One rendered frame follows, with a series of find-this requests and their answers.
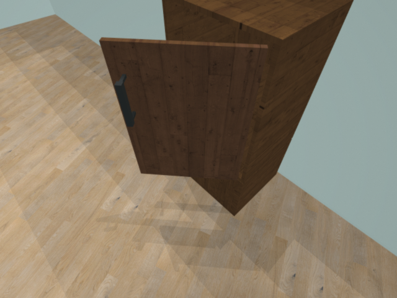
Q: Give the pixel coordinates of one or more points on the handle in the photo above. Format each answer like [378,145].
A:
[124,103]

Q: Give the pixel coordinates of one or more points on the cupboard door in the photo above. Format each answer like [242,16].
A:
[194,102]

